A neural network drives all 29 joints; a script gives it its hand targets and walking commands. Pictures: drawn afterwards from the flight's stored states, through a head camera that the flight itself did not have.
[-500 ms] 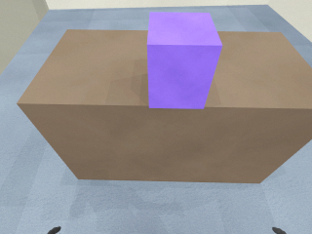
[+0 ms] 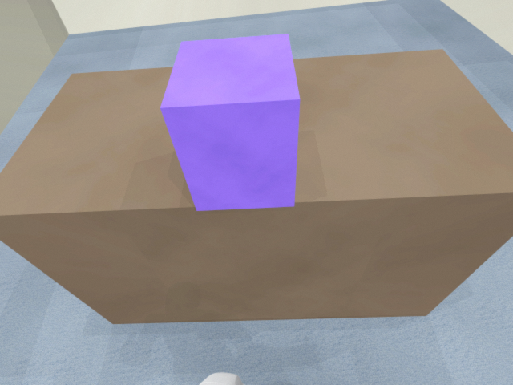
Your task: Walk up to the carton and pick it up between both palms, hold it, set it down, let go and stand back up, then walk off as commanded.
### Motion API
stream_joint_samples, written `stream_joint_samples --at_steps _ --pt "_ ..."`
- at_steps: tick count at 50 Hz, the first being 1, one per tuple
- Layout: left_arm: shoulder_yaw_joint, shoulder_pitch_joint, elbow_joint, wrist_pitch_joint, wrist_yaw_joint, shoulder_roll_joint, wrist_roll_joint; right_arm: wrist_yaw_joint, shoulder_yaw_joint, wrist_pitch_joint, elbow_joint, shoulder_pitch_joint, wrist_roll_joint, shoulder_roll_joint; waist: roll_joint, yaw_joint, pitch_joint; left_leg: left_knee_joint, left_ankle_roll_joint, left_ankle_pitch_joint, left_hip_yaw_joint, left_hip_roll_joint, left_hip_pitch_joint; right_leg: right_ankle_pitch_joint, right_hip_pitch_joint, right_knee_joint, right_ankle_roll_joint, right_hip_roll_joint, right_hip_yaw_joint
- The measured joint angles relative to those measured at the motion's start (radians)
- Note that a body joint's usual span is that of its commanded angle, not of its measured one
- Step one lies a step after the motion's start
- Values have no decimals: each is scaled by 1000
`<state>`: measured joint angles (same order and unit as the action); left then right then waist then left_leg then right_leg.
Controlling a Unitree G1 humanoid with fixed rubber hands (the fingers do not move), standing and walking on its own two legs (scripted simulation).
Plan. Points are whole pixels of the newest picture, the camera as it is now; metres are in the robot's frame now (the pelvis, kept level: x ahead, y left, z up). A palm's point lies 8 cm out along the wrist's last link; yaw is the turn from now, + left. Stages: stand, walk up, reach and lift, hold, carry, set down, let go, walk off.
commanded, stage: walk up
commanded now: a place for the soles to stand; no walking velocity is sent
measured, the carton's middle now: (240, 127) +0.54 +0.07 +0.09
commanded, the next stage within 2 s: none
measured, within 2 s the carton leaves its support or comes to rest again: neither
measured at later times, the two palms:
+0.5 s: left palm (90, 350) +0.19 +0.35 -0.14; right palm (422, 290) +0.29 -0.26 -0.09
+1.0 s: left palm (84, 323) +0.22 +0.34 -0.08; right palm (430, 310) +0.27 -0.29 -0.14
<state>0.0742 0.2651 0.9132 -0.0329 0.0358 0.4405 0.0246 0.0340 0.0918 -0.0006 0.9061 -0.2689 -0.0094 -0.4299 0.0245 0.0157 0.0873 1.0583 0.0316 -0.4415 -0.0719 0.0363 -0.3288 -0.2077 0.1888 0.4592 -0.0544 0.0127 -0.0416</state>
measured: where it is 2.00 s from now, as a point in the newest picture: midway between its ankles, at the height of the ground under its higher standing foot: outside the picture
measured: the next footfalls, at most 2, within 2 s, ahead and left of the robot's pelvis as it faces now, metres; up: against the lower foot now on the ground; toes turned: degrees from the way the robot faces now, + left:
left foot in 0.40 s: +0.27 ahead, +0.14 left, +0.00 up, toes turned +5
right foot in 0.86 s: +0.23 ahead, -0.10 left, +0.00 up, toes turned +4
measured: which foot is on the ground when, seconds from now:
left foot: up 0.00-0.38, down 0.40-0.86, up 0.88-1.00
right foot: down 0.00-0.44, up 0.46-0.84, down 0.86-1.00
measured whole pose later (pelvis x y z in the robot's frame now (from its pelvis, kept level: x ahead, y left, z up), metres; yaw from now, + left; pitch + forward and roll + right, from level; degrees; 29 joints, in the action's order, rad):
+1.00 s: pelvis +0.15 +0.01 -0.01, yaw +0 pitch -4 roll +3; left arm 0.04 0.23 0.80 0.00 -0.03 0.40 0.02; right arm 0.01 0.07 0.07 0.77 -0.17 0.01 -0.40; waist 0.04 0.03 0.17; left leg 1.06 0.03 -0.52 -0.06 0.08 -0.41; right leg -0.23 0.33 0.64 -0.06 0.00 0.01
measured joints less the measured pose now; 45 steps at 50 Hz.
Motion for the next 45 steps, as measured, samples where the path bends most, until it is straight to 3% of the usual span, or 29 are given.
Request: stream_joint_samples --at_steps 6,10,18,21,22,25,28,34,39,43,45 --pt "-2 50 -42 -38 -20 -20 -20 13 -7 4 -15 -12 -1 -13 48 19 -3 -97 -20 166 -50 -24 -98 -15 -122 -92 -13 46 -29" --pt "-7 68 -53 -39 -23 -28 -20 21 -4 7 -32 7 -10 -16 53 10 11 -188 -36 201 -63 -39 -133 -52 -173 -102 -12 54 -37" --pt "-21 61 -91 -31 -30 -5 -13 28 -23 0 -69 45 -15 16 -6 19 36 -410 -8 264 48 -75 -98 -180 -210 -30 15 31 -66" --pt "-28 35 -89 -16 -34 8 -20 15 -30 -16 -83 72 -18 43 -66 25 66 -478 10 300 96 -36 -43 -269 -171 111 31 -16 -57" --pt "-29 19 -87 -10 -35 4 -26 10 -34 -23 -94 81 -22 50 -85 25 83 -469 10 287 106 -22 -39 -246 -130 214 32 -31 -39" --pt "-49 -11 -94 11 -45 -21 -33 -9 -42 -31 -128 88 -6 55 -73 -2 117 -470 18 259 88 -23 -12 -346 4 532 33 23 49" --pt "-63 -9 -93 16 -41 -30 -36 -25 -40 -26 -140 74 14 56 -62 -17 106 -531 20 269 87 -32 44 -327 96 648 25 39 100" --pt "-44 -4 -97 21 -53 1 -42 -36 -37 -20 -153 53 10 52 -77 -26 88 -561 23 258 114 -15 96 -234 180 576 53 3 159" --pt "-34 -16 -98 18 -70 0 -46 -26 -29 5 -186 90 0 36 -54 -28 107 -525 21 247 152 -13 69 -190 196 413 68 -22 95" --pt "-26 -9 -95 23 -67 -14 -25 -22 -22 34 -197 120 6 16 0 -23 115 -414 3 200 167 -36 12 -81 121 220 46 -11 38" --pt "-32 -13 -89 27 -65 -37 -10 -23 -19 51 -178 133 18 8 55 -26 122 -350 -5 128 126 -54 -7 -62 113 215 18 18 17"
